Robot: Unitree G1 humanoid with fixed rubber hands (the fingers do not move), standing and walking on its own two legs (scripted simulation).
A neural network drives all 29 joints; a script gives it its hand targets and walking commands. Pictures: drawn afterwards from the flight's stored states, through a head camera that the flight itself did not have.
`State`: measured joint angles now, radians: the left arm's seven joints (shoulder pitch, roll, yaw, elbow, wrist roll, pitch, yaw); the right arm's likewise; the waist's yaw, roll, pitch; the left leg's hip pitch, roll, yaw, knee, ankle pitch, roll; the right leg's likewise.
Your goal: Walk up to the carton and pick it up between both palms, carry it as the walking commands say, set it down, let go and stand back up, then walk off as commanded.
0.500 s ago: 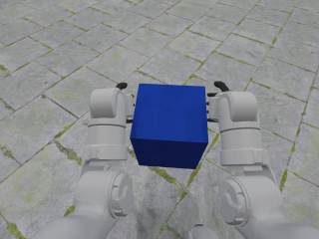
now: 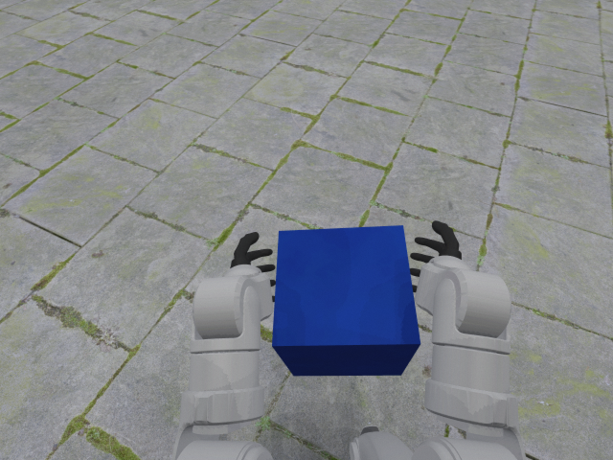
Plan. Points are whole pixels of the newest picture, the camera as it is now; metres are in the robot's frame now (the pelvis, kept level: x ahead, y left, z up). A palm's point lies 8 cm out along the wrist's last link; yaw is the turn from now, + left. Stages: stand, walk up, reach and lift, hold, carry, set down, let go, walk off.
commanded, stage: carry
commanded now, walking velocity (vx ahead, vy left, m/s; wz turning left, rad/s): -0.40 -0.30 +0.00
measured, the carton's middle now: (343, 307) +0.34 -0.01 -0.02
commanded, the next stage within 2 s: none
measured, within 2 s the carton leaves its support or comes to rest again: neither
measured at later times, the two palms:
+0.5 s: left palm out of the picture +0.12 -0.06 +0.11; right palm out of the picture +0.10 -0.30 +0.12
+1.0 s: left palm out of the picture -0.05 -0.11 +0.15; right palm out of the picture -0.05 -0.35 +0.14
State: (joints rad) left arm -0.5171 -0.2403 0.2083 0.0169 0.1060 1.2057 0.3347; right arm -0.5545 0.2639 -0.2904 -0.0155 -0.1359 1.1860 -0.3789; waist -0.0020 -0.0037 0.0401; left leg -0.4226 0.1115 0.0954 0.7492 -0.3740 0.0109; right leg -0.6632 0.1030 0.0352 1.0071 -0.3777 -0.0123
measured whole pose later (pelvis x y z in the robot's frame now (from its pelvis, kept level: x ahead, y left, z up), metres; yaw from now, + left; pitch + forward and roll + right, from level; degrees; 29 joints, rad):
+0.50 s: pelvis -0.20 -0.14 +0.01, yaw -5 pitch +2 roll +2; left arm -0.49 -0.23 0.18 0.04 0.11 1.22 0.31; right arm -0.53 0.24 -0.24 -0.03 -0.13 1.22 -0.41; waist 0.00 0.00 -0.05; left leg -0.43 0.01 0.05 1.03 -0.56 -0.08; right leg -0.49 0.01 0.00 0.45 0.01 -0.03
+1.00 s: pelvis -0.35 -0.21 +0.04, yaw -2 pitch +3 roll +5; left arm -0.47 -0.22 0.18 0.09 0.11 1.27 0.35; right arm -0.49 0.21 -0.20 0.09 -0.13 1.22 -0.37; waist 0.00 -0.01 -0.15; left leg -0.56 0.00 0.02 0.92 -0.32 -0.02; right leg -0.29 -0.08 0.00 0.35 -0.19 0.00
